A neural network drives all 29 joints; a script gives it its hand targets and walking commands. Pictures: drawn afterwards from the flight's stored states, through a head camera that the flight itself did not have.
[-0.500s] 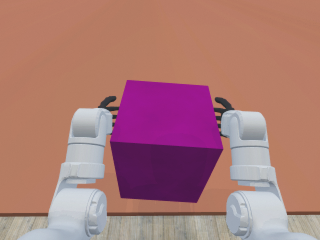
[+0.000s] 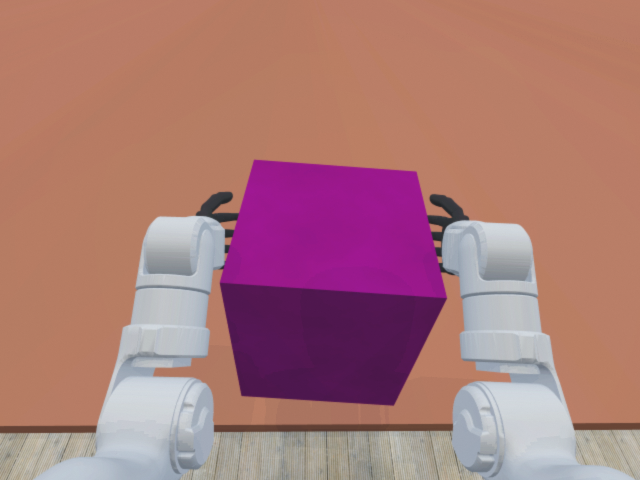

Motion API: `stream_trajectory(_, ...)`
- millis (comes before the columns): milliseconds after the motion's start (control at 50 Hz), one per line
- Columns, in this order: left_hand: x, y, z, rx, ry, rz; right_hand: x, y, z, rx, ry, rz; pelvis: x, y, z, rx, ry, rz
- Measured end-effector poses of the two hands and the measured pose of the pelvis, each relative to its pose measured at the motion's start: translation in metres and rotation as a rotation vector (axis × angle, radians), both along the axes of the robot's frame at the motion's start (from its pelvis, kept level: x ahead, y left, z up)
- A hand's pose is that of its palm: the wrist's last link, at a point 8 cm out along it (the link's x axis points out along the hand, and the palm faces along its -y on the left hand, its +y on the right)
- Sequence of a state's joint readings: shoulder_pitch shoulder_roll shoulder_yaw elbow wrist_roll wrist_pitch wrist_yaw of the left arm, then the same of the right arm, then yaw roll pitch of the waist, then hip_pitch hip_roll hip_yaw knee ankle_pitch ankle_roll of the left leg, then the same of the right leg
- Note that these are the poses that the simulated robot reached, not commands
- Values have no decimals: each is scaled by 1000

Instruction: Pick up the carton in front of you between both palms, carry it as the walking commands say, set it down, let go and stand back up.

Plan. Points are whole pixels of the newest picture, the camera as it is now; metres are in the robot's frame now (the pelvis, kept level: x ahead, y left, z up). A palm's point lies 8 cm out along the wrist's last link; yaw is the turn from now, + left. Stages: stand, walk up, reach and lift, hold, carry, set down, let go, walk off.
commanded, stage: carry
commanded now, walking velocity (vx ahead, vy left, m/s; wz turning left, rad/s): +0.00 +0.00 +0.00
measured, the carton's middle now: (326, 287) +0.34 +0.01 +0.06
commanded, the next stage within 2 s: none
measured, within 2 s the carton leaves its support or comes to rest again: neither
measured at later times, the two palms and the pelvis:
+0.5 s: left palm (260, 149) +0.46 +0.10 +0.19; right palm (493, 165) +0.45 -0.20 +0.19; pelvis +0.08 -0.04 +0.00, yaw +0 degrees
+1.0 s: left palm (274, 84) +0.75 +0.11 +0.15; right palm (434, 89) +0.73 -0.19 +0.15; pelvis +0.34 -0.02 +0.01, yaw -3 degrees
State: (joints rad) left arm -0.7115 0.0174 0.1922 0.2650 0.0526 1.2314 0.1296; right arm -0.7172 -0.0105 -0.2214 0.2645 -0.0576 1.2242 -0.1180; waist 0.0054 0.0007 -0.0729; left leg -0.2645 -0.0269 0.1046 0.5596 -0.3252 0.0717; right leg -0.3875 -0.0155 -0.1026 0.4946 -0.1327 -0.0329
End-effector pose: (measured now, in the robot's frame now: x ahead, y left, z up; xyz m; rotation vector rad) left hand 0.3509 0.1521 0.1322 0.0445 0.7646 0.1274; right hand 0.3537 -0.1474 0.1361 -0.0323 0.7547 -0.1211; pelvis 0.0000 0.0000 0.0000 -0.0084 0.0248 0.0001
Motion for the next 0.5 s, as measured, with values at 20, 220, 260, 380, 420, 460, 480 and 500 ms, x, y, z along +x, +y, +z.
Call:
stream_trajectory(20,0,0,0,0,0,0,0,0,0,0,0,0,0,0,0,0,0,0)
stream_trajectory(220,4,-1,5,3,-12,-7,2,-1,5,-4,-12,1,6,-1,1,2,-1,1)
stream_trajectory(260,11,-4,12,5,-26,-12,7,-4,11,-4,-27,-1,12,-2,2,1,4,1)
stream_trajectory(380,55,-24,45,2,-80,-34,41,-24,40,-8,-81,-20,39,-15,5,-6,39,1)
stream_trajectory(420,74,-35,54,-4,-87,-39,56,-35,47,-7,-87,-31,52,-22,5,-10,50,-1)
stream_trajectory(460,93,-46,59,-7,-91,-39,74,-46,52,-3,-92,-37,67,-31,0,-12,52,1)
stream_trajectory(480,101,-51,60,-5,-94,-37,84,-51,52,3,-95,-38,74,-35,-3,-16,50,3)
stream_trajectory(500,108,-56,59,-1,-93,-34,93,-56,52,11,-93,-38,81,-39,-5,-18,50,3)
